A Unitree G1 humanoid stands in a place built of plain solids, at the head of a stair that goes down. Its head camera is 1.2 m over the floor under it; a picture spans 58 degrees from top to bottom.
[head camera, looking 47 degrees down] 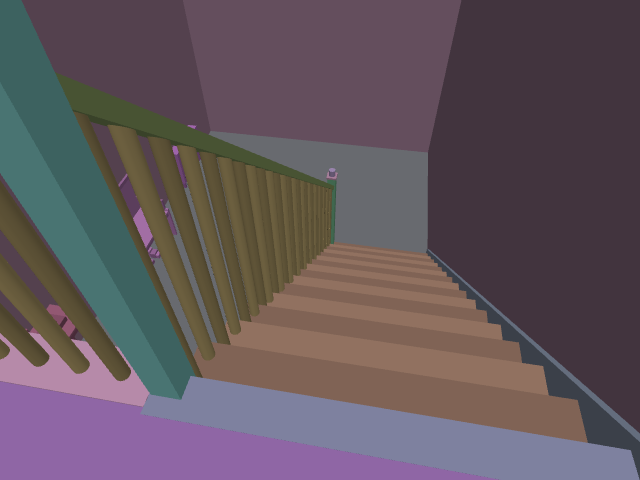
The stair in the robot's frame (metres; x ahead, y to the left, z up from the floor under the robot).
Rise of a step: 0.20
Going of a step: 0.22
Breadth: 1.30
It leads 10 degrees to the right of straight ahead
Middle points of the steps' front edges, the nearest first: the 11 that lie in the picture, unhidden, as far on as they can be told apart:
0.47 -0.22 0.00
0.70 -0.21 -0.20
0.92 -0.24 -0.40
1.13 -0.28 -0.59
1.35 -0.32 -0.79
1.57 -0.36 -0.99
1.79 -0.39 -1.18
2.00 -0.43 -1.38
2.22 -0.47 -1.58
2.44 -0.51 -1.77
2.66 -0.54 -1.97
